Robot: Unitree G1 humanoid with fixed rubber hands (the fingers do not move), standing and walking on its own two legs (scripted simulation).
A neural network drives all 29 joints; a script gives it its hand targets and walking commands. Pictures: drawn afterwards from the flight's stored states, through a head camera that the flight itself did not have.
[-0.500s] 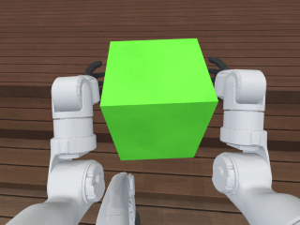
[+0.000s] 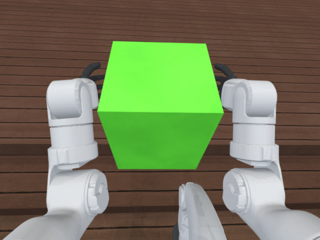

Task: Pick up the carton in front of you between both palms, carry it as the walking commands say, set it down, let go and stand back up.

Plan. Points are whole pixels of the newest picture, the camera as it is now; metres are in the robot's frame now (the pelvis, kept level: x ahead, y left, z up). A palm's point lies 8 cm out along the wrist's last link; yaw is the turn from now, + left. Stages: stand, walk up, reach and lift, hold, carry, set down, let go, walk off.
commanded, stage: carry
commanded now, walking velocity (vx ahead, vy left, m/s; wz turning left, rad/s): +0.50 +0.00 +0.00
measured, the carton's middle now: (158, 111) +0.39 -0.01 +0.12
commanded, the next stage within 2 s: none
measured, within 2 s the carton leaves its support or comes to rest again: neither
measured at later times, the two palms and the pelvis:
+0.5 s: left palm out of the picture +0.68 +0.14 +0.32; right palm out of the picture +0.69 -0.16 +0.31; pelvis +0.31 -0.01 +0.11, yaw +0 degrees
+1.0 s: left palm out of the picture +1.02 +0.14 +0.42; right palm out of the picture +1.00 -0.16 +0.43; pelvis +0.63 -0.01 +0.23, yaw +0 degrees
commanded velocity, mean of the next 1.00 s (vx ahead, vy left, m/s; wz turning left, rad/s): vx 0.50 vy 0.00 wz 0.00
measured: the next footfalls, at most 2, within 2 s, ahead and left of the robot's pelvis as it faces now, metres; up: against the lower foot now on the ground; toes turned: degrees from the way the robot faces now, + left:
right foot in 0.06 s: +0.23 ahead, -0.13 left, +0.11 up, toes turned -6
left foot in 0.54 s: +0.54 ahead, +0.11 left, +0.23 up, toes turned +7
